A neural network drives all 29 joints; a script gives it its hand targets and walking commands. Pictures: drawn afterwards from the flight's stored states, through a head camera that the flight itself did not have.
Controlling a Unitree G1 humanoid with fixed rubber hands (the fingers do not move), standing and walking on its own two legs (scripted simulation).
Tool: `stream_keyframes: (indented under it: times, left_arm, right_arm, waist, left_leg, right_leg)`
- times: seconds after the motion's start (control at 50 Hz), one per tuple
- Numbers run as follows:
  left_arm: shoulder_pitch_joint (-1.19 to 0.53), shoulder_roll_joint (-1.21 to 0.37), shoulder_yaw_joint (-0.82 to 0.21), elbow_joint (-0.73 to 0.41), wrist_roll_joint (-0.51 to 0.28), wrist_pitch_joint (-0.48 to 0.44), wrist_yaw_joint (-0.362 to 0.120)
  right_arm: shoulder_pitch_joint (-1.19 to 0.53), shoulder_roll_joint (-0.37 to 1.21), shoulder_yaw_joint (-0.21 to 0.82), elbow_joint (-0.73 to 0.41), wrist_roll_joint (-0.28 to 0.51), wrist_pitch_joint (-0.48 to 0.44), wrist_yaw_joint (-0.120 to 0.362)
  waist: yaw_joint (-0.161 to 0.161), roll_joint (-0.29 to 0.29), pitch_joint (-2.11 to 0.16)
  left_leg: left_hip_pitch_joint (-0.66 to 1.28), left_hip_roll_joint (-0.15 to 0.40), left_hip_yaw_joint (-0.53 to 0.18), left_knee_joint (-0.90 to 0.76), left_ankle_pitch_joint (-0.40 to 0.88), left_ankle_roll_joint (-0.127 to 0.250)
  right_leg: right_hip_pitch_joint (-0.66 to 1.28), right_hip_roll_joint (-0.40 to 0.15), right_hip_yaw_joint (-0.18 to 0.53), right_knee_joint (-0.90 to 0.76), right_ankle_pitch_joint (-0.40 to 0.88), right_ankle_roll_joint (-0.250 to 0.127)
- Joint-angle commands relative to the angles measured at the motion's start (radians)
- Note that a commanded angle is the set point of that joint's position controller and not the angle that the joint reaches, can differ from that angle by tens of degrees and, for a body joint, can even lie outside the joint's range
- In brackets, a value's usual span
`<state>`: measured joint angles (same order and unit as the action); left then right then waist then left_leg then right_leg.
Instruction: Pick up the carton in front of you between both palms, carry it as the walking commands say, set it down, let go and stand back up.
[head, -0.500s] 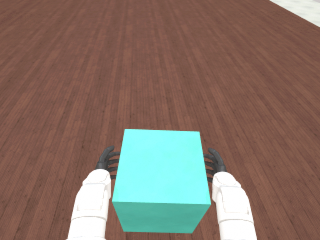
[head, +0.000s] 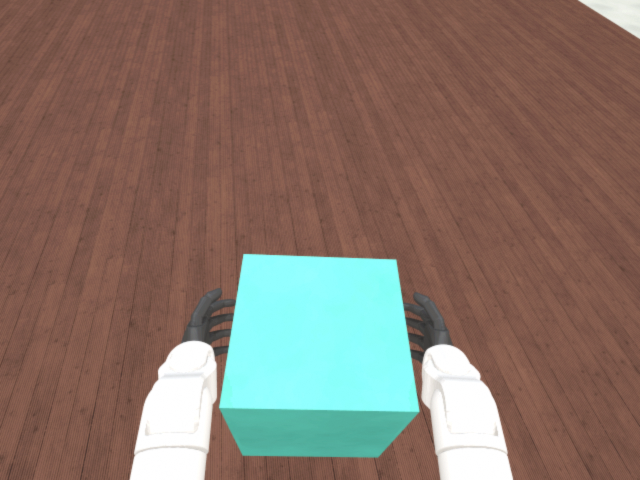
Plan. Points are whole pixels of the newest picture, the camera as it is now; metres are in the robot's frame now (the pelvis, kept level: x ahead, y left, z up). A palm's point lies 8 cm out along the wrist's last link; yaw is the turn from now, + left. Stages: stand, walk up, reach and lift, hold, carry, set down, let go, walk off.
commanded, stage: carry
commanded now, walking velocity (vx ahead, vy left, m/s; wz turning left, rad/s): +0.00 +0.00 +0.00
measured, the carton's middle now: (315, 362) +0.30 +0.00 -0.07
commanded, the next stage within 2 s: hold in 1.98 s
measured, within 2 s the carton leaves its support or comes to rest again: neither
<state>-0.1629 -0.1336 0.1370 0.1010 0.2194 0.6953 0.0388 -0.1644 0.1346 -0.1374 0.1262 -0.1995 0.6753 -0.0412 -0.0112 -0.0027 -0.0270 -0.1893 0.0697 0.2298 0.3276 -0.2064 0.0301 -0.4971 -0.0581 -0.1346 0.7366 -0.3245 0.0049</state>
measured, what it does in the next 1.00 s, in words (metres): walks ahead: right foot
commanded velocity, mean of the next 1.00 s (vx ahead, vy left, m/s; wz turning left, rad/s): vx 0.00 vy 0.00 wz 0.00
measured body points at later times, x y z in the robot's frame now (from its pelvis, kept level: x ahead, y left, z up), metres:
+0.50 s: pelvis +0.14 -0.01 -0.02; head +0.14 -0.01 +0.43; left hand +0.43 +0.15 +0.01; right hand +0.44 -0.15 +0.01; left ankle +0.02 +0.10 -0.74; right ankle +0.15 -0.11 -0.75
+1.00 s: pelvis +0.11 +0.00 -0.02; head +0.09 +0.00 +0.43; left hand +0.40 +0.17 +0.01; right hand +0.41 -0.13 +0.01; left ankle +0.02 +0.09 -0.75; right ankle +0.15 -0.11 -0.75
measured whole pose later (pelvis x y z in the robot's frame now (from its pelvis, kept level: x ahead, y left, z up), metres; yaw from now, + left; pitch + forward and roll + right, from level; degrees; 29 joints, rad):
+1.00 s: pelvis +0.11 +0.00 -0.02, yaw +3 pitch +2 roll +0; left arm -0.18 -0.14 0.15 0.13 0.22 0.73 0.04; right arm -0.18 0.14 -0.15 0.13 -0.23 0.73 -0.03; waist 0.00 0.01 -0.08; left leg -0.14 0.06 0.17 0.54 -0.42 0.00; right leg -0.36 -0.08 -0.19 0.57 -0.23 -0.01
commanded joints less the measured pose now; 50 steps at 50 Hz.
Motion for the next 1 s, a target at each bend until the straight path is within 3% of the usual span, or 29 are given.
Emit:
stream_keyframes:
  times: [0.0, 0.04, 0.08, 0.1, 0.12, 0.14, 0.16, 0.18, 0.22, 0.24, 0.28, 0.34, 0.42, 0.56, 0.72, 0.98]
  left_arm:
    - [-0.446, -0.917, -0.676, -0.18, -0.287, -0.054, -0.21]
    - [-0.427, -0.875, -0.685, -0.215, -0.293, -0.023, -0.204]
    - [-0.387, -0.827, -0.661, -0.206, -0.281, 0.009, -0.202]
    - [-0.375, -0.801, -0.643, -0.195, -0.274, 0.026, -0.205]
    - [-0.363, -0.781, -0.609, -0.173, -0.262, 0.037, -0.205]
    - [-0.332, -0.772, -0.577, -0.132, -0.249, 0.04, -0.206]
    - [-0.303, -0.774, -0.547, -0.09, -0.235, 0.039, -0.208]
    - [-0.297, -0.78, -0.522, -0.064, -0.224, 0.033, -0.211]
    - [-0.325, -0.808, -0.515, -0.049, -0.227, 0.018, -0.219]
    - [-0.344, -0.823, -0.524, -0.057, -0.233, 0.01, -0.221]
    - [-0.398, -0.853, -0.558, -0.083, -0.254, -0.001, -0.224]
    - [-0.401, -0.852, -0.565, -0.085, -0.25, -0.003, -0.219]
    - [-0.393, -0.846, -0.566, -0.082, -0.245, -0.001, -0.217]
    - [-0.417, -0.859, -0.571, -0.079, -0.251, -0.002, -0.221]
    - [-0.423, -0.87, -0.56, -0.054, -0.247, -0.005, -0.226]
    - [-0.455, -0.881, -0.549, -0.036, -0.243, -0.003, -0.231]
  right_arm:
    - [-0.448, 0.905, 0.652, -0.175, 0.282, -0.044, 0.236]
    - [-0.405, 0.865, 0.649, -0.194, 0.271, -0.012, 0.225]
    - [-0.363, 0.812, 0.622, -0.192, 0.243, 0.02, 0.213]
    - [-0.345, 0.782, 0.605, -0.19, 0.227, 0.035, 0.208]
    - [-0.341, 0.769, 0.592, -0.173, 0.221, 0.051, 0.204]
    - [-0.342, 0.775, 0.595, -0.164, 0.222, 0.063, 0.2]
    - [-0.346, 0.775, 0.592, -0.161, 0.219, 0.066, 0.199]
    - [-0.347, 0.776, 0.582, -0.146, 0.211, 0.064, 0.199]
    - [-0.372, 0.807, 0.582, -0.131, 0.213, 0.047, 0.207]
    - [-0.395, 0.828, 0.589, -0.138, 0.22, 0.039, 0.212]
    - [-0.433, 0.852, 0.602, -0.149, 0.237, 0.026, 0.217]
    - [-0.414, 0.857, 0.591, -0.121, 0.237, 0.024, 0.219]
    - [-0.382, 0.846, 0.563, -0.095, 0.221, 0.024, 0.221]
    - [-0.404, 0.853, 0.551, -0.092, 0.218, 0.02, 0.224]
    - [-0.415, 0.863, 0.547, -0.078, 0.215, 0.018, 0.227]
    - [-0.455, 0.879, 0.549, -0.061, 0.217, 0.019, 0.234]
  waist:
    - [0.0, 0.175, -0.344]
    - [-0.001, 0.172, -0.348]
    - [0.01, 0.113, -0.344]
    - [0.009, 0.059, -0.376]
    - [0.012, -0.055, -0.423]
    - [0.02, -0.16, -0.438]
    - [0.019, -0.192, -0.417]
    - [0.012, -0.176, -0.4]
    - [0.007, -0.127, -0.386]
    - [0.01, -0.1, -0.393]
    - [0.016, -0.021, -0.395]
    - [0.015, 0.009, -0.399]
    - [0.014, 0.012, -0.399]
    - [0.012, 0.029, -0.361]
    - [0.012, 0.034, -0.343]
    - [0.011, 0.008, -0.303]
  left_leg:
    - [0.259, 0.192, -0.062, 0.01, 0.651, 0.064]
    - [0.233, 0.167, -0.024, 0.076, 0.603, 0.044]
    - [0.14, 0.127, -0.011, 0.172, 0.464, -0.011]
    - [0.047, 0.108, -0.026, 0.232, 0.306, -0.042]
    - [-0.054, 0.061, -0.06, 0.271, 0.054, -0.072]
    - [-0.122, 0.036, -0.092, 0.276, -0.165, -0.083]
    - [-0.139, 0.025, -0.108, 0.258, -0.258, -0.082]
    - [-0.123, 0.02, -0.12, 0.176, -0.268, -0.076]
    - [-0.025, 0.036, -0.121, 0.027, -0.06, -0.076]
    - [0.019, 0.058, -0.128, 0.044, 0.036, -0.073]
    - [0.077, 0.086, -0.13, 0.128, 0.271, -0.07]
    - [0.079, 0.085, -0.129, 0.165, 0.407, -0.071]
    - [0.084, 0.072, -0.125, 0.187, 0.469, -0.068]
    - [0.128, 0.088, -0.125, 0.176, 0.56, -0.055]
    - [0.119, 0.103, -0.117, 0.178, 0.534, -0.037]
    - [0.022, 0.087, -0.125, 0.131, 0.183, -0.021]
  right_leg:
    - [0.076, 0.022, -0.035, -0.15, 0.155, -0.002]
    - [0.17, 0.027, -0.061, -0.269, 0.304, 0.0]
    - [0.357, 0.0, -0.062, -0.416, 0.524, 0.003]
    - [0.494, -0.095, 0.024, -0.374, 0.73, -0.007]
    - [0.627, -0.213, 0.142, -0.277, 1.063, -0.079]
    - [0.69, -0.275, 0.222, -0.281, 1.071, -0.151]
    - [0.675, -0.276, 0.24, -0.316, 1.002, -0.168]
    - [0.659, -0.252, 0.219, -0.326, 0.957, -0.156]
    - [0.59, -0.188, 0.131, -0.304, 0.861, -0.091]
    - [0.545, -0.165, 0.097, -0.288, 0.795, -0.064]
    - [0.476, -0.137, 0.067, -0.235, 0.793, -0.053]
    - [0.451, -0.125, 0.05, -0.181, 0.844, -0.059]
    - [0.429, -0.116, 0.041, -0.154, 0.864, -0.06]
    - [0.355, -0.093, 0.02, -0.156, 0.707, -0.046]
    - [0.322, -0.095, 0.016, -0.14, 0.569, -0.044]
    - [0.333, -0.111, 0.038, -0.203, 0.468, -0.043]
